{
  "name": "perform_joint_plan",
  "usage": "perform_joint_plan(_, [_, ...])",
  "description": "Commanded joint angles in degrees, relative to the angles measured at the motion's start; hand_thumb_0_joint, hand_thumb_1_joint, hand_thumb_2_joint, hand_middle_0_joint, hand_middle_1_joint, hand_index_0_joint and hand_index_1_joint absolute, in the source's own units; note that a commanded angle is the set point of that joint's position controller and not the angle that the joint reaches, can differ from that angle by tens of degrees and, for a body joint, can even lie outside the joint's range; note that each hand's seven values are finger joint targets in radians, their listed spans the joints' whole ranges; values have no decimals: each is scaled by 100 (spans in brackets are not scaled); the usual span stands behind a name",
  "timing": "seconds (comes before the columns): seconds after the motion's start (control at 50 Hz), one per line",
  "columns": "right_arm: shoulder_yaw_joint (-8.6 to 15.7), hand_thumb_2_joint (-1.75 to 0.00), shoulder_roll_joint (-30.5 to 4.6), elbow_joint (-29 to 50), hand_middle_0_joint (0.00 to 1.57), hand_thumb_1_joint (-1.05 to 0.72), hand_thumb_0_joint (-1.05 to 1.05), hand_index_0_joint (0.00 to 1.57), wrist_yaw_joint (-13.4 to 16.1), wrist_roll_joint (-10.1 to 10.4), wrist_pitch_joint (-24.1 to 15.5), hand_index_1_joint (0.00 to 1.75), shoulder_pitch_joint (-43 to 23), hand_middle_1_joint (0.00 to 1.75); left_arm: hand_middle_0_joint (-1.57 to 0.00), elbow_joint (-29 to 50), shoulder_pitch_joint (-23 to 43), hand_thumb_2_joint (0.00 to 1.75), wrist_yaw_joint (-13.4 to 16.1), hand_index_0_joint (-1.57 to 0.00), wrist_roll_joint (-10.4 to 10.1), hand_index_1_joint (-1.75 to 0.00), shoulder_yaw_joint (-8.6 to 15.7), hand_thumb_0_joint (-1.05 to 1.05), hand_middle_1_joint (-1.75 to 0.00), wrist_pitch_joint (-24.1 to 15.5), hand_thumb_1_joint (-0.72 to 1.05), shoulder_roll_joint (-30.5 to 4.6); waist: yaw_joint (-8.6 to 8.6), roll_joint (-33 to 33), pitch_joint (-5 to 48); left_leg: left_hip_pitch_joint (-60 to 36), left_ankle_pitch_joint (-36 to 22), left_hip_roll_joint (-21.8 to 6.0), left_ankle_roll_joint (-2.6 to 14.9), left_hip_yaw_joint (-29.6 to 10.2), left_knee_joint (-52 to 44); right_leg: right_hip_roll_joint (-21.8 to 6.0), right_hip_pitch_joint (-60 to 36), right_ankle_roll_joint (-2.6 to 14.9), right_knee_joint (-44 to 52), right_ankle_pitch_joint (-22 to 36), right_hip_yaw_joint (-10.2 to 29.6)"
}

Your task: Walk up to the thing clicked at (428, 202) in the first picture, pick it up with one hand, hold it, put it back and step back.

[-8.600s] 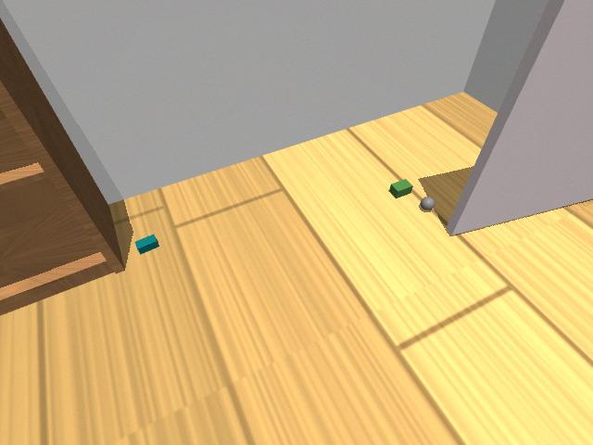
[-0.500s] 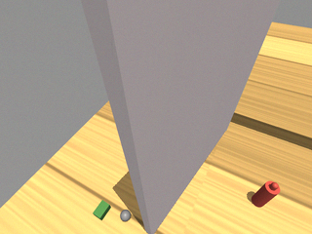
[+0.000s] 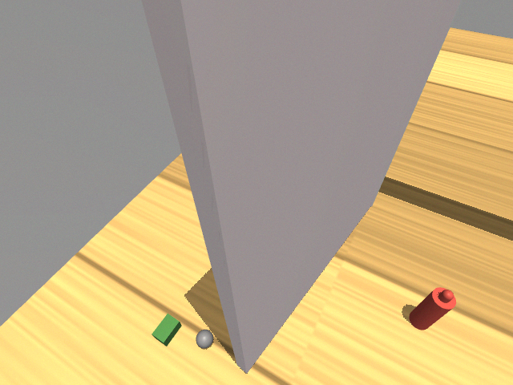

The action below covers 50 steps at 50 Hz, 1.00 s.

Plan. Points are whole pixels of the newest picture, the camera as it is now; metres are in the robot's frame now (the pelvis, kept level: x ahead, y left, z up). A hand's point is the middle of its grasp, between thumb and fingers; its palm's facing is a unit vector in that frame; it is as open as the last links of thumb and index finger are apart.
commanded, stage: walk up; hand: left
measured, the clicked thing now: (204, 338) +0.40 +0.23 -0.75
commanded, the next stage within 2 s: stand in 0.86 s
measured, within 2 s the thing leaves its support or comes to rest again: neither
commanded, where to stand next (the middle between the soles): +0.02 +0.00 m, yaw +0 degrees
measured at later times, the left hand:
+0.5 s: hand out of the picture +0.09 +0.26 -0.16, palm faces +0.02 -0.95 -0.32, open 7.3 cm
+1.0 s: hand out of the picture +0.08 +0.26 -0.16, palm faces -0.01 -0.95 -0.32, open 7.4 cm
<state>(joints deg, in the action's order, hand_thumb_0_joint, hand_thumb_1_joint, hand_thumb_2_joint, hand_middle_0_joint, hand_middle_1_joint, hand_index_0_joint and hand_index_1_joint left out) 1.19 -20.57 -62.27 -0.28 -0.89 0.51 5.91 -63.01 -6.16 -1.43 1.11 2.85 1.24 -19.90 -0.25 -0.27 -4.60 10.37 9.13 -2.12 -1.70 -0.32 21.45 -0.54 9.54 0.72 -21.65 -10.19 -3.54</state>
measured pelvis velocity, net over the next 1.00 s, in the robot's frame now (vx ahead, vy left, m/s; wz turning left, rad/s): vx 0.02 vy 0.00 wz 0.01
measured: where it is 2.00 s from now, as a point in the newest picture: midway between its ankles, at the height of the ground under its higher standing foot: outside the picture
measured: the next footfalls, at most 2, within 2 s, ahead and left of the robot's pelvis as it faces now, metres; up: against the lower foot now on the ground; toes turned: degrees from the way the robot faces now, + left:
none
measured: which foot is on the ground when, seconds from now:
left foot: down 0.00-1.00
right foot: down 0.00-1.00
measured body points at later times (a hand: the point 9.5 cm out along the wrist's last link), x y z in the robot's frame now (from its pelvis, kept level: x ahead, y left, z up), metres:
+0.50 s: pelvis +0.00 +0.00 +0.00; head +0.03 +0.01 +0.45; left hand +0.09 +0.31 -0.13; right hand +0.09 -0.30 -0.13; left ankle +0.03 +0.14 -0.75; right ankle +0.02 -0.11 -0.75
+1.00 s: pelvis +0.02 +0.00 +0.00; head +0.03 +0.01 +0.45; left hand +0.08 +0.30 -0.13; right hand +0.09 -0.30 -0.13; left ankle +0.03 +0.14 -0.74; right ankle +0.02 -0.11 -0.75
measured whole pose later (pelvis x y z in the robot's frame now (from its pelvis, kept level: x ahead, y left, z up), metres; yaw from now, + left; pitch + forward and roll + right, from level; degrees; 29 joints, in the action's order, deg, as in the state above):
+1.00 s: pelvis +0.02 +0.00 +0.00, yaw +0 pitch -1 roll +0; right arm 0.0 -20.3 -62.8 -0.5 -1.4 0.3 7.1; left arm -63.8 -7.2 -1.5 1.4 1.4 0.1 -19.8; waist -0.2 -0.1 -2.5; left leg 9.4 10.0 -1.8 -1.4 -0.5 20.6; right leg -0.8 8.0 0.2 -19.9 -10.7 -3.7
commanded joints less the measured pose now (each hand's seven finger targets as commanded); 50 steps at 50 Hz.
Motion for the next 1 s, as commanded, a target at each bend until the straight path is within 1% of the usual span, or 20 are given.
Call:
perform_joint_plan(0.0, [225,-90,-1201,329,20,-90,0,20,44,14,-150,30,-166,30,-20,394,232,90,90,-20,-13,-30,234,0,-30,-117,90,-1245,18,-30,486,23,221,-462,315,-502,-340,-739,12,175,642,-456,853])
perform_joint_plan(0.08, [225,-90,-1226,335,20,-90,0,20,47,20,-171,30,-118,30,-20,397,178,90,82,-20,-28,-30,245,0,-30,-112,90,-1242,-1,61,523,70,145,-485,320,-541,-363,-713,-62,177,516,-304,809])
perform_joint_plan(0.14, [221,-90,-1220,346,20,-90,0,20,56,26,-178,30,-52,30,-20,429,177,90,80,-20,-25,-30,255,0,-30,-115,90,-1239,8,88,665,80,-22,-516,320,-554,-340,-698,-230,187,451,-178,744])
perform_joint_plan(0.16, [221,-90,-1240,363,20,-90,0,20,59,29,-178,30,-93,30,-20,419,156,90,80,-20,-25,-30,249,0,-30,-113,90,-1237,-17,109,685,48,-51,-509,332,-548,-312,-702,-221,181,426,-94,751])
perform_joint_plan(0.26, [200,-90,-1235,362,20,-90,0,20,83,53,-190,30,-42,30,-20,452,176,90,82,-20,-51,-30,242,0,-30,-102,90,-1214,-2,122,680,105,-308,-530,306,-571,-309,-688,-307,191,345,160,701])
perform_joint_plan(0.3, [178,-90,-1224,369,20,-90,0,20,88,53,-193,30,-101,30,-20,432,140,90,80,-20,-68,-30,224,0,-30,-100,90,-1188,-26,133,643,123,-324,-530,311,-592,-336,-665,-292,173,340,195,693])
perform_joint_plan(0.36, [184,-90,-1248,400,20,-90,0,20,82,55,-191,30,-64,30,-20,448,177,90,83,-20,-54,-30,224,0,-30,-106,90,-1221,6,104,698,113,-407,-532,314,-579,-293,-687,-390,176,306,343,659])
perform_joint_plan(0.4, [184,-90,-1249,390,20,-90,0,20,84,54,-192,30,-92,30,-20,444,179,90,84,-20,-64,-30,216,0,-30,-102,90,-1222,5,88,647,114,-336,-520,298,-569,-355,-696,-344,171,310,328,676])
perform_joint_plan(0.44, [184,-90,-1257,409,20,-90,0,20,81,57,-196,30,-106,30,-20,443,158,90,85,-20,-67,-30,211,0,-30,-106,90,-1220,-1,131,656,68,-455,-538,302,-593,-351,-686,-354,160,299,377,638])
perform_joint_plan(0.52, [187,-90,-1259,402,20,-90,0,20,78,56,-185,30,-121,30,-20,442,242,90,83,-20,-58,-30,213,0,-30,-108,90,-1233,25,49,605,123,-292,-486,296,-568,-353,-708,-311,152,365,244,682])
perform_joint_plan(0.54, [171,-90,-1226,411,20,-90,0,20,74,59,-188,30,-177,30,-20,431,191,90,84,-20,-69,-30,208,0,-30,-113,90,-1218,-6,70,594,51,-313,-495,285,-567,-363,-714,-239,152,388,197,685])
perform_joint_plan(0.62, [178,-90,-1226,405,20,-90,0,20,68,57,-189,30,-134,30,-20,448,260,90,89,-20,-44,-30,220,0,-30,-127,90,-1219,27,-9,722,-9,-446,-498,299,-534,-296,-736,-331,164,424,257,669])
perform_joint_plan(0.66, [167,-90,-1208,430,20,-90,0,20,62,56,-188,30,-182,30,-20,457,244,90,85,-20,-57,-30,218,0,-30,-130,90,-1235,5,-12,648,-47,-456,-444,268,-499,-258,-744,-198,156,452,207,708])
perform_joint_plan(0.7, [169,-90,-1203,429,20,-90,0,20,59,55,-180,30,-178,30,-20,471,288,90,86,-20,-58,-30,220,0,-30,-128,90,-1250,26,-18,620,-50,-477,-437,252,-485,-223,-740,-165,156,478,176,711])
perform_joint_plan(0.82, [170,-90,-1236,451,20,-90,0,20,60,55,-177,30,-219,30,-20,471,210,90,86,-20,-57,-30,216,0,-30,-125,90,-1246,-8,87,739,-66,-549,-479,281,-529,-232,-713,-296,151,395,288,652])
perform_joint_plan(0.84, [88,-90,-1093,315,20,-90,0,20,53,-8,-170,30,-168,30,-20,353,130,90,78,-20,-18,-30,81,0,-30,-177,90,-1128,-10,162,977,-233,377,-490,259,-507,-440,-804,-277,107,757,-618,785])
perform_joint_plan(0.86, [94,-90,-1054,330,20,-90,0,20,46,-37,-162,30,-193,30,-20,384,259,90,86,-20,25,-30,103,0,-30,-199,90,-1253,24,35,707,-134,500,-426,229,-514,-461,-792,-82,101,846,-980,834])
perform_joint_plan(0.88, [106,-90,-1122,308,20,-90,0,20,42,-34,-159,30,-133,30,-20,393,324,90,90,-20,30,-30,103,0,-30,-218,90,-1262,68,61,670,-140,500,-416,241,-500,-437,-811,-23,103,885,-1034,878])
perform_joint_plan(0.92, [107,-90,-1156,269,20,-90,0,20,26,-27,-170,30,-130,30,-20,363,314,90,100,-20,14,-30,68,0,-30,-259,90,-1263,61,80,525,-160,380,-440,270,-502,-435,-809,47,79,877,-927,852])
perform_joint_plan(0.98, [122,-90,-1165,241,20,-90,0,20,32,-15,-213,30,-83,30,-20,321,217,90,121,-20,-19,-30,42,0,-30,-304,90,-1250,42,39,485,-180,-125,-511,263,-542,-503,-756,-125,40,752,-290,741])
